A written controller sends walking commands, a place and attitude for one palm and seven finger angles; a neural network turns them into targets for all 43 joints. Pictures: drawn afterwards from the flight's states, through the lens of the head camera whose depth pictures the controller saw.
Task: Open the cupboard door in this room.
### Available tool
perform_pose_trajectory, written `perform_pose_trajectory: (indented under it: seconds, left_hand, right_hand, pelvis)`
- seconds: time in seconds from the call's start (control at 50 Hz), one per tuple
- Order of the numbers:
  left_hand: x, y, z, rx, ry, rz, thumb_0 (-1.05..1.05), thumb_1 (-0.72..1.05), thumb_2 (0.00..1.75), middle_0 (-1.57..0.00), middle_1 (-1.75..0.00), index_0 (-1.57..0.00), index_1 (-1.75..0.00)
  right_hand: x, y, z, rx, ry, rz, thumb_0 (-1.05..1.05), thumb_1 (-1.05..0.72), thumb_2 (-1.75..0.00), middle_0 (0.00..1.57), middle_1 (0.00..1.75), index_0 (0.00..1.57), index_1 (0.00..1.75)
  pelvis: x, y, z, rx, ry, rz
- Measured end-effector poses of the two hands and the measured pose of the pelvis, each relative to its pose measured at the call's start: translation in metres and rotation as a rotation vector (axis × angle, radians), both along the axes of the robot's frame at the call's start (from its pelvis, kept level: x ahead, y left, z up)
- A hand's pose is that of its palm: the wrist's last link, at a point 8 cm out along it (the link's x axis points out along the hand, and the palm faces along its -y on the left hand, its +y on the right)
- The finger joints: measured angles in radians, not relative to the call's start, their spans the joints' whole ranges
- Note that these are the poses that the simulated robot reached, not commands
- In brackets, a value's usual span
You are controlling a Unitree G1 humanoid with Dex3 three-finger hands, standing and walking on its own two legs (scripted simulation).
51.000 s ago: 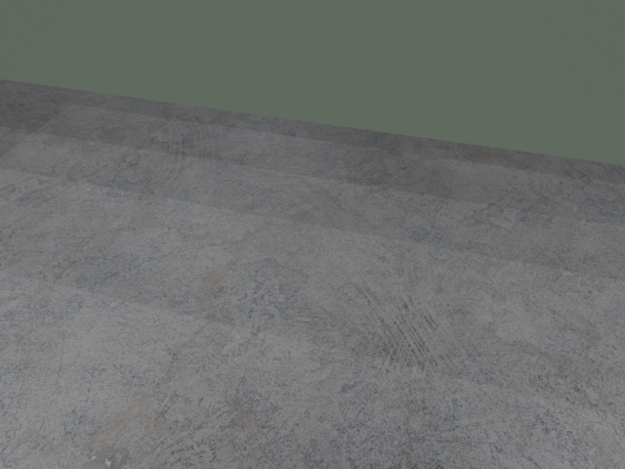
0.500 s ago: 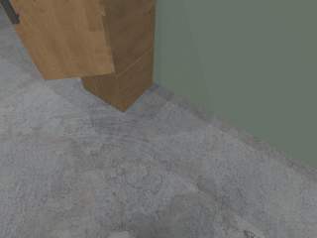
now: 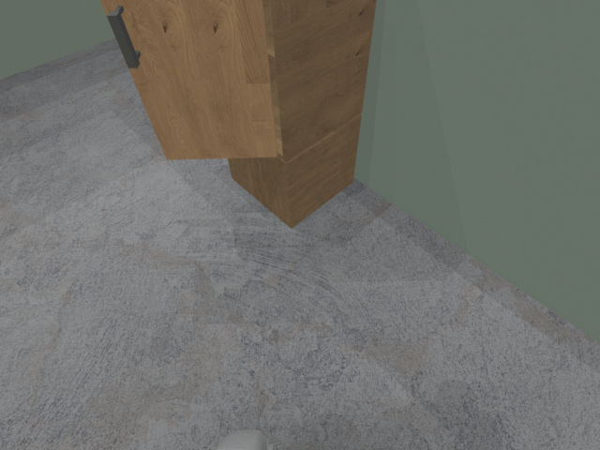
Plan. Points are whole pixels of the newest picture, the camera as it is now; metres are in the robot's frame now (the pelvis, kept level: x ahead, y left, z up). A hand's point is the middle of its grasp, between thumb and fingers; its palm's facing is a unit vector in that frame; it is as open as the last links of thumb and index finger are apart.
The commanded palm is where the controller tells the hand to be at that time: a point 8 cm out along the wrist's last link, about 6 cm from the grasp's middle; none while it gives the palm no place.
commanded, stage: take the last steps up to it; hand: left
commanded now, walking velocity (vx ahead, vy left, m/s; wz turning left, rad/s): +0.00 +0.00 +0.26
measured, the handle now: (126, 37) +0.98 +0.48 +0.06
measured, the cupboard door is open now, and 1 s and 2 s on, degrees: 47 47 47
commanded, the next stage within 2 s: come to a stop and stand still in 1.38 s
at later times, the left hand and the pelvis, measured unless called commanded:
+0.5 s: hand out of the picture +0.12 +0.23 -0.16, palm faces +0.12 -0.97 -0.21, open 7.4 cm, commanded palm none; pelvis +0.06 +0.03 +0.00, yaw +6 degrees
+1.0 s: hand out of the picture +0.09 +0.27 -0.19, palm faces +0.33 -0.93 -0.15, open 7.4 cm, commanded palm none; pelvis +0.22 +0.12 -0.02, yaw +13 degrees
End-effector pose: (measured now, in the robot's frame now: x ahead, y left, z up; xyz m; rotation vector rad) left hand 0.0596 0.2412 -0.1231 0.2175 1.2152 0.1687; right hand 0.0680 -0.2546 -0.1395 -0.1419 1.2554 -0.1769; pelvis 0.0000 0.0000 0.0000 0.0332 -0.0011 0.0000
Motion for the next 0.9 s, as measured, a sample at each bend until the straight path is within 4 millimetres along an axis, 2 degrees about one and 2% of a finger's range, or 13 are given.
perform_pose_trajectory:
  seconds: [0.1, 0.18, 0.22, 0.26, 0.36, 0.48, 0.56, 0.6, 0.66, 0.76, 0.84, 0.9]
  left_hand:
    - [-0.03, 0.001, -0.014, -0.049, 0.057, 0.066, 0.0, 0.9, 0.89, -0.2, -0.3, -0.2, -0.3]
    - [-0.053, 0.015, -0.036, -0.09, 0.107, 0.132, 0.0, 0.9, 0.89, -0.2, -0.3, -0.2, -0.3]
    - [-0.059, 0.023, -0.039, -0.094, 0.139, 0.147, 0.0, 0.9, 0.89, -0.2, -0.3, -0.2, -0.3]
    - [-0.056, 0.029, -0.037, -0.093, 0.153, 0.149, 0.01, 0.9, 0.89, -0.2, -0.3, -0.2, -0.3]
    - [-0.023, 0.042, -0.019, -0.08, 0.083, 0.152, 0.01, 0.91, 0.9, -0.2, -0.3, -0.2, -0.3]
    - [0.036, 0.042, -0.004, -0.047, -0.011, 0.117, 0.01, 0.91, 0.9, -0.19, -0.3, -0.2, -0.3]
    - [0.078, 0.035, -0.005, -0.018, -0.079, 0.091, 0.01, 0.91, 0.9, -0.19, -0.3, -0.2, -0.3]
    - [0.088, 0.031, -0.005, -0.011, -0.108, 0.108, 0.0, 0.91, 0.9, -0.2, -0.3, -0.2, -0.3]
    - [0.085, 0.027, -0.001, -0.018, -0.1, 0.16, 0.0, 0.91, 0.9, -0.2, -0.3, -0.2, -0.3]
    - [0.06, 0.024, -0.003, -0.051, 0.02, 0.236, 0.0, 0.92, 0.89, -0.2, -0.3, -0.2, -0.3]
    - [0.036, 0.03, -0.008, -0.089, 0.133, 0.295, 0.0, 0.92, 0.89, -0.2, -0.3, -0.2, -0.3]
    - [0.021, 0.04, -0.015, -0.12, 0.215, 0.345, 0.0, 0.92, 0.89, -0.2, -0.3, -0.2, -0.3]
  right_hand:
    - [0.026, 0.012, 0.009, -0.025, -0.016, 0.069, 0.01, -0.91, -0.9, 0.2, 0.3, 0.2, 0.3]
    - [0.047, 0.03, 0.009, -0.057, -0.06, 0.134, 0.01, -0.91, -0.9, 0.2, 0.3, 0.2, 0.3]
    - [0.05, 0.039, 0.011, -0.063, -0.072, 0.153, 0.01, -0.91, -0.9, 0.2, 0.3, 0.2, 0.3]
    - [0.048, 0.045, 0.015, -0.065, -0.072, 0.154, 0.01, -0.91, -0.9, 0.2, 0.3, 0.2, 0.3]
    - [0.028, 0.054, 0.015, -0.043, 0.004, 0.152, 0.01, -0.91, -0.9, 0.2, 0.3, 0.2, 0.3]
    - [0.006, 0.054, 0.002, 0.007, 0.118, 0.112, 0.01, -0.9, -0.9, 0.2, 0.3, 0.2, 0.3]
    - [0.003, 0.046, -0.016, 0.038, 0.18, 0.081, 0.01, -0.9, -0.9, 0.2, 0.3, 0.2, 0.3]
    - [0.01, 0.041, -0.023, 0.04, 0.213, 0.092, 0.01, -0.9, -0.9, 0.2, 0.3, 0.2, 0.3]
    - [0.038, 0.037, -0.017, 0.031, 0.222, 0.124, 0.01, -0.91, -0.9, 0.2, 0.3, 0.2, 0.3]
    - [0.113, 0.045, 0.002, 0.009, 0.131, 0.166, 0.01, -0.91, -0.9, 0.2, 0.3, 0.2, 0.3]
    - [0.18, 0.068, 0.011, -0.003, 0.05, 0.225, 0.01, -0.91, -0.9, 0.19, 0.3, 0.2, 0.3]
    - [0.232, 0.098, 0.013, -0.008, -0.004, 0.284, 0.01, -0.91, -0.9, 0.19, 0.3, 0.2, 0.3]
  pelvis:
    - [0.004, 0.006, 0.0, -0.004, 0.0, 0.036]
    - [0.009, 0.021, -0.012, -0.026, -0.001, 0.068]
    - [0.012, 0.025, -0.012, -0.024, -0.004, 0.065]
    - [0.015, 0.028, -0.009, -0.031, -0.002, 0.069]
    - [0.029, 0.033, 0.002, -0.042, 0.002, 0.098]
    - [0.055, 0.03, 0.003, -0.031, -0.001, 0.108]
    - [0.08, 0.02, -0.009, -0.006, -0.005, 0.114]
    - [0.089, 0.018, -0.012, -0.017, -0.018, 0.137]
    - [0.105, 0.021, -0.006, -0.021, -0.025, 0.171]
    - [0.135, 0.032, 0.007, -0.013, -0.008, 0.19]
    - [0.16, 0.053, 0.008, -0.014, 0.002, 0.207]
    - [0.181, 0.075, 0.004, -0.024, 0.007, 0.219]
